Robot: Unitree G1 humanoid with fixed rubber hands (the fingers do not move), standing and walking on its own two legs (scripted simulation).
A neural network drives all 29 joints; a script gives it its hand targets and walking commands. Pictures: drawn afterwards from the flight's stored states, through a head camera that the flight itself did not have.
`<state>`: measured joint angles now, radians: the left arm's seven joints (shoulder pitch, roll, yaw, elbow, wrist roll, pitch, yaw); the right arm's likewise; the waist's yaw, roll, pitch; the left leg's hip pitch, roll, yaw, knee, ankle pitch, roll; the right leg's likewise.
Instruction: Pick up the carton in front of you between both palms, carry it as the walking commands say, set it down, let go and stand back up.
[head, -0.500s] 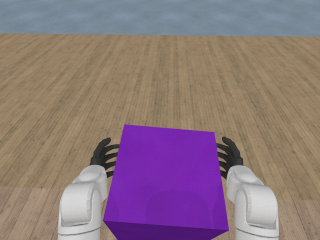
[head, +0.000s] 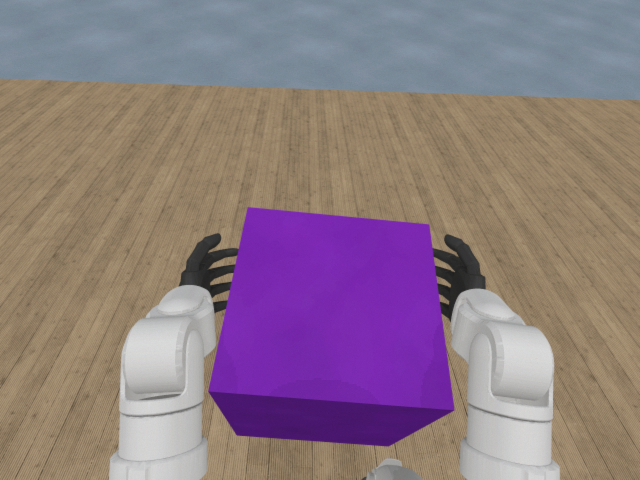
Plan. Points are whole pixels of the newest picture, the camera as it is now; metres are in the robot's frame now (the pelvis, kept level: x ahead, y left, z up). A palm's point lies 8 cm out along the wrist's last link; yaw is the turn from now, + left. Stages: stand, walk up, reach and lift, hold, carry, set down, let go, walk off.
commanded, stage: carry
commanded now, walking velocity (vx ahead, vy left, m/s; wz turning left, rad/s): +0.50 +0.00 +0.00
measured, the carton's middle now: (325, 338) +0.29 +0.00 +0.02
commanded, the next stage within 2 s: none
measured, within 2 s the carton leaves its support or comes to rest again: neither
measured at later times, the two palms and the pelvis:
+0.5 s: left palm (257, 125) +0.70 +0.12 +0.07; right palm (414, 126) +0.72 -0.18 +0.07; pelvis +0.34 -0.04 -0.02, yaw +1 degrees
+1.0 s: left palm (282, 59) +1.05 +0.10 +0.04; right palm (400, 62) +1.05 -0.20 +0.05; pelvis +0.69 -0.03 -0.07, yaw +1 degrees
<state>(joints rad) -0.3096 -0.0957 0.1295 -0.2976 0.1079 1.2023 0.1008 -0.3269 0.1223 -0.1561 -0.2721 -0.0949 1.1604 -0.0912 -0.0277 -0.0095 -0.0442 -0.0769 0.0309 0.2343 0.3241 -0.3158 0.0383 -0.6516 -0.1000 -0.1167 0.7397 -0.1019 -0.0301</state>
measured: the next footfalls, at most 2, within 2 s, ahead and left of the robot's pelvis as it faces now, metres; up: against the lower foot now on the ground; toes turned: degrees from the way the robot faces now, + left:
right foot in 0.12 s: +0.28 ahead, -0.10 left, -0.01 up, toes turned -8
left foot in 0.60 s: +0.58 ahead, +0.03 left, -0.05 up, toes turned +5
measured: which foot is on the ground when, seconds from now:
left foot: down 0.00-0.14, up 0.16-0.58, down 0.60-1.00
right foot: up 0.00-0.10, down 0.12-0.60, up 0.62-1.00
